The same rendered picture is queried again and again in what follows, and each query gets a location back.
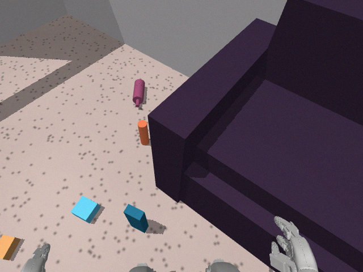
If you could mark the right robot hand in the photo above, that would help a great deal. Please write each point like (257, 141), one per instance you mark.
(298, 252)

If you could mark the sofa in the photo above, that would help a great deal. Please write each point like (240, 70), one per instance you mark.
(272, 125)

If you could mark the left robot hand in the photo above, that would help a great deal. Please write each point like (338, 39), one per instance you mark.
(38, 260)

